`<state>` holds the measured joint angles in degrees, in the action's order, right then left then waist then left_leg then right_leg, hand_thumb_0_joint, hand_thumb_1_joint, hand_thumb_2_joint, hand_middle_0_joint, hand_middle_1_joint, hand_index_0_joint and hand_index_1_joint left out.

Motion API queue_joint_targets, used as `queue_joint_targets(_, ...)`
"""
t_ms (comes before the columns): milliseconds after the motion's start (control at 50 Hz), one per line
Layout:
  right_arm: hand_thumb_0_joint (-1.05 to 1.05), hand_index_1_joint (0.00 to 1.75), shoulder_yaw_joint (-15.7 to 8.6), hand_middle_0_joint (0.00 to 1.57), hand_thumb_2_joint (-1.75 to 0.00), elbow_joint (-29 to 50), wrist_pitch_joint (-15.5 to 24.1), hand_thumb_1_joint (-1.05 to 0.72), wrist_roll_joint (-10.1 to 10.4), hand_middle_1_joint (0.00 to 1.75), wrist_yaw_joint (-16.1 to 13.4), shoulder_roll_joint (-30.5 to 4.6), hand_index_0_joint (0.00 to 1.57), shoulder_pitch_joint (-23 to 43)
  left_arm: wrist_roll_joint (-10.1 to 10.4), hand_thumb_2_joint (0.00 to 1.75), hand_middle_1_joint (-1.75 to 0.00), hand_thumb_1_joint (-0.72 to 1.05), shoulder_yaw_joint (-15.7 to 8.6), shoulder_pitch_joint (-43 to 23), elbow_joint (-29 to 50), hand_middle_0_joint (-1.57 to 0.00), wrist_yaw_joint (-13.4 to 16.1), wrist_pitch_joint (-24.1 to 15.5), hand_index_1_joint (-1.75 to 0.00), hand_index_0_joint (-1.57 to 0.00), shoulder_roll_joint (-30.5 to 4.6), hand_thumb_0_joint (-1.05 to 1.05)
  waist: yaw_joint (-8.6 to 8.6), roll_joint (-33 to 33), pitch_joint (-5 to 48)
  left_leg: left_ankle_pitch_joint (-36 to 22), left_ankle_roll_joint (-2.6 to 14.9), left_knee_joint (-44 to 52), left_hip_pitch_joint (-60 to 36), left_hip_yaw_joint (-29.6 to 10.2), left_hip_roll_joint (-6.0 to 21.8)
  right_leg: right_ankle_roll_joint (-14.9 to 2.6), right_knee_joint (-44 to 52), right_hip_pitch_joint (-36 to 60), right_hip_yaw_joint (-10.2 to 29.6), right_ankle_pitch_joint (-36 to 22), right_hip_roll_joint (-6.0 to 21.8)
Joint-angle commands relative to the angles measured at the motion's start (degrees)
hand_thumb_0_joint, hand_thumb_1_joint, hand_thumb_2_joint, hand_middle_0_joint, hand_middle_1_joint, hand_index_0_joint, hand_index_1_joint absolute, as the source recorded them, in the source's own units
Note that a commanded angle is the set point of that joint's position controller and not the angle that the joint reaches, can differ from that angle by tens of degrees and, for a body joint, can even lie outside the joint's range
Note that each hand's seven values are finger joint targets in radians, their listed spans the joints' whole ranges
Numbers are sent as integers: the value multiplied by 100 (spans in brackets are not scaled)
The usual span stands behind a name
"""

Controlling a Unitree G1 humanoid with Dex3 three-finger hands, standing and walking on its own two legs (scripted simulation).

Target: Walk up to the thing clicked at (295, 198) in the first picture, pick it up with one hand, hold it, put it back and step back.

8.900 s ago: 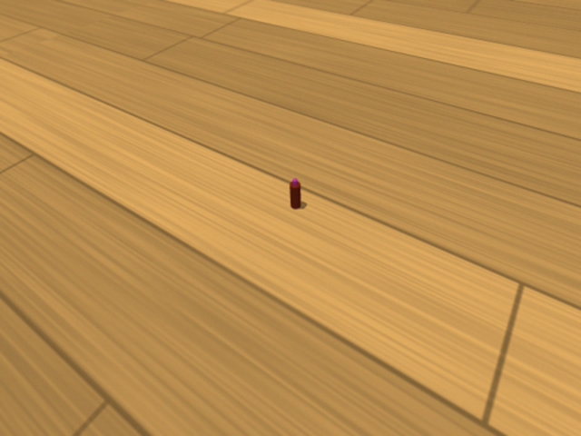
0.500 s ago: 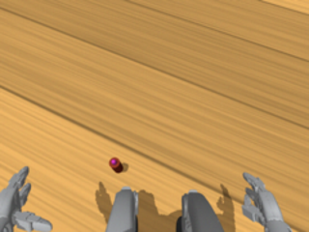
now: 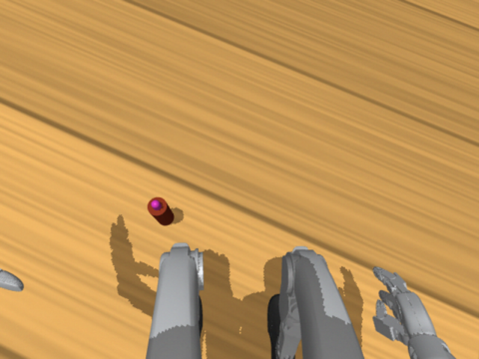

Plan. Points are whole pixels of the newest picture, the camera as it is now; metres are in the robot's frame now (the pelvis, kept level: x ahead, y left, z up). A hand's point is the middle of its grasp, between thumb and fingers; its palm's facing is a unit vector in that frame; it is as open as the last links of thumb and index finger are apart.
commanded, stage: go down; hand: left
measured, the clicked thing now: (160, 211) +0.42 +0.23 -0.41
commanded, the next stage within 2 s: approach in 1.34 s
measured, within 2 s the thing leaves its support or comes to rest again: neither
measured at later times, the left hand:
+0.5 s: hand (10, 221) +0.32 +0.40 -0.08, palm faces +0.17 -0.98 -0.12, open 17.7 cm
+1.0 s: hand (10, 214) +0.34 +0.41 -0.09, palm faces +0.16 -0.98 -0.10, open 17.7 cm
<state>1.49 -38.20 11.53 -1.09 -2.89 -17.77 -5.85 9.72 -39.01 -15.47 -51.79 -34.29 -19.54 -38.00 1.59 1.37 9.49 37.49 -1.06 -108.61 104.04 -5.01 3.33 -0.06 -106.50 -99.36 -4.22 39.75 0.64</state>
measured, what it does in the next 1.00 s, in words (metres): lowers itself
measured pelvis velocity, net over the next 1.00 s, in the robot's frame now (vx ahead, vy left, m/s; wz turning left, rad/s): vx -0.02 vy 0.00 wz -0.04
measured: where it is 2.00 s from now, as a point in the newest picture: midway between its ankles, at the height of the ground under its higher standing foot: (235, 347)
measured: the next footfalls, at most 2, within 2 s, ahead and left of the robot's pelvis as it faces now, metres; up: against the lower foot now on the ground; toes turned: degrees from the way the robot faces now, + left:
none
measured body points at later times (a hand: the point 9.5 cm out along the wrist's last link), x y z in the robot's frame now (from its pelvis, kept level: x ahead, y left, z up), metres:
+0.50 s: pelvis -0.01 +0.00 -0.06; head +0.19 +0.05 +0.34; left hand +0.31 +0.45 -0.07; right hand +0.17 -0.27 -0.17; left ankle +0.07 +0.13 -0.46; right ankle +0.07 -0.12 -0.46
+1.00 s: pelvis -0.02 +0.00 -0.09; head +0.19 +0.06 +0.31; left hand +0.32 +0.46 -0.08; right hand +0.16 -0.27 -0.19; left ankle +0.07 +0.13 -0.46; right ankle +0.07 -0.12 -0.46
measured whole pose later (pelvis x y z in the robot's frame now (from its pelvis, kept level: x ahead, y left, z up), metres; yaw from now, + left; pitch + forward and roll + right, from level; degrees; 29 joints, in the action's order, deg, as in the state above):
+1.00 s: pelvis -0.02 +0.00 -0.09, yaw -2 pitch +33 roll -6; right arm 4.8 -39.0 11.8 -1.8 -3.3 -20.0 -4.9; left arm 13.1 -46.2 -25.8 -57.9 -43.4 -20.3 -48.1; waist 2.7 2.2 7.0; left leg 38.7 -1.0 -124.7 119.4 -7.0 3.2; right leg 0.2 -122.0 -114.1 -4.9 40.9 0.1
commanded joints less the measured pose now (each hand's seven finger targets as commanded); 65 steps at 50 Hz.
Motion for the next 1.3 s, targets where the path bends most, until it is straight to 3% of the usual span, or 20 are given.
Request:
queue_joint_targets(0, 0, 30, -424, 20, -90, 522, 232, -88, 11, 30, -109, -1241, 20, -443, 228, 7, -6, -55, -612, -516, 748, -3, -99, -314, -5, -3, -2208, 0, -291, -1076, 2991, -515, 196, 1438, -2387, 26, -112, -220, 1178, 1089, 155, -561, -172)
queue_joint_targets(60, 0, 30, -381, 20, -90, 511, 215, -89, 34, 30, -120, -1278, 20, -428, 289, 7, -6, -58, -738, -572, 943, -4, -137, -289, -6, -4, -2432, 0, -397, -1286, 3211, -665, 191, 1373, -2491, -8, -102, -254, 943, 856, 57, -701, -193)
queue_joint_targets(200, 0, 30, -333, 20, -90, 428, 213, -89, 32, 30, -131, -1324, 20, -409, 448, 7, -7, -59, -794, -723, 810, -3, -267, -320, -7, -4, -2367, 0, -263, -1207, 3013, -1038, 208, 957, -2285, -43, -93, -262, 585, 452, -17, -923, -201)
queue_joint_targets(240, 0, 30, -339, 20, -90, 401, 214, -89, 22, 30, -135, -1348, 20, -396, 449, 9, -8, -58, -746, -1042, 784, -3, -349, -395, -8, -3, -2399, 0, -145, -1260, 2862, -871, 211, 874, -2143, -67, -88, -268, 484, 282, -31, -822, -198)
queue_joint_targets(320, 0, 30, -310, 20, -90, 372, 248, -89, -28, 30, -145, -1367, 20, -411, 473, 7, -7, -61, -873, -1327, 676, -4, -478, -498, -7, -4, -2660, 0, -134, -1095, 2905, -597, 240, 637, -1732, 34, -95, -240, 433, 360, 4, -640, -210)
queue_joint_targets(400, 0, 30, -276, 20, -90, 350, 251, -89, -60, 30, -139, -1413, 20, -404, 470, 7, -7, -60, -972, -1409, 567, -4, -598, -514, -7, -4, -2880, 0, -194, -1147, 3018, -500, 222, 549, -1625, 60, -90, -233, 302, 408, -3, -567, -206)
queue_joint_targets(440, 0, 30, -256, 20, -90, 338, 238, -90, -73, 30, -144, -1459, 20, -470, 478, 6, -6, -59, -1040, -1341, 552, -4, -656, -479, -7, -4, -2954, 0, -231, -1200, 3338, -903, 217, 430, -1774, 93, -105, -245, 183, 487, -29, -857, -208)
queue_joint_targets(480, 0, 30, -223, 20, -90, 329, 215, -90, -83, 30, -144, -1442, 20, -471, 482, 7, -7, -61, -1072, -1391, 556, -4, -693, -443, -8, -4, -3094, 0, -274, -1186, 3423, -955, 227, 330, -1717, 130, -110, -230, 168, 514, -3, -882, -207)
queue_joint_targets(540, 0, 30, -219, 20, -90, 321, 206, -89, -71, 30, -147, -1437, 20, -437, 514, 6, -7, -61, -1096, -1398, 467, -5, -697, -381, -7, -4, -3090, 0, -256, -1160, 3205, -687, 227, 291, -1447, 156, -111, -223, 175, 413, 28, -672, -213)
queue_joint_targets(560, 0, 30, -221, 20, -90, 362, 216, -89, -59, 30, -157, -1464, 20, -429, 526, 7, -7, -61, -1158, -1495, 680, -5, -696, -388, -8, -4, -3258, 0, -317, -1198, 3262, -641, 224, 311, -1469, 144, -108, -231, 157, 397, 28, -628, -217)
queue_joint_targets(620, 0, 30, -195, 20, -90, 319, 191, -90, -57, 30, -156, -1462, 20, -465, 522, 7, -7, -61, -1138, -1364, 564, -4, -732, -346, -8, -4, -3186, 0, -301, -1321, 3308, -955, 218, 232, -1619, 121, -103, -256, -11, 243, -48, -884, -232)
queue_joint_targets(740, 0, 30, -217, 20, -90, 318, 208, -89, -43, 30, -153, -1510, 20, -439, 538, 6, -7, -61, -1071, -1592, 390, -4, -791, -364, -7, -4, -3066, 0, -157, -1300, 2854, -451, 216, 257, -1363, 6, -82, -258, -154, -182, -140, -588, -239)
queue_joint_targets(840, 0, 30, -174, 20, -90, 337, 230, -90, -54, 30, -145, -1484, 20, -442, 567, 6, -6, -61, -1141, -1808, 387, -4, -842, -404, -7, -4, -3376, 0, -162, -1028, 2965, -347, 262, 28, -986, 125, -110, -218, -7, 93, -15, -394, -235)
queue_joint_targets(980, 0, 30, -149, 20, -90, 294, 217, -89, -51, 30, -150, -1554, 20, -510, 549, 6, -6, -60, -1246, -1765, 429, -4, -883, -386, -6, -4, -3534, 0, -238, -1396, 3112, -472, 212, 99, -1264, 44, -103, -259, -305, -110, -139, -552, -232)
queue_joint_targets(1040, 0, 30, -179, 20, -90, 330, 193, -90, -42, 30, -149, -1586, 20, -530, 592, 6, -6, -60, -1206, -1806, 525, -4, -907, -369, -6, -4, -3429, 0, -187, -1386, 3205, -698, 209, 33, -1460, 21, -103, -264, -315, -246, -144, -702, -235)
queue_joint_targets(1100, 0, 30, -131, 20, -90, 266, 188, -90, -57, 30, -143, -1552, 20, -571, 619, 5, -5, -61, -1311, -1618, 464, -4, -931, -350, -6, -4, -3515, 0, -267, -1420, 3334, -1171, 216, -80, -1545, 64, -117, -260, -372, -93, -134, -1007, -228)
queue_joint_targets(1140, 0, 30, -158, 20, -90, 253, 171, -90, -54, 30, -134, -1591, 20, -568, 635, 6, -6, -59, -1272, -1733, 428, -4, -954, -353, -6, -4, -3420, 0, -160, -1470, 3114, -1062, 206, -53, -1510, -7, -100, -273, -445, -314, -175, -919, -218)
queue_joint_targets(1280, 0, 30, -101, 20, -91, 249, 135, -90, -92, 30, -109, -1573, 20, -566, 615, 3, -4, -61, -1362, -1860, 231, -5, -991, -426, -4, -4, -3590, 0, -120, -1206, 3131, -911, 252, -232, -1181, 82, -110, -227, -399, -77, -129, -844, -229)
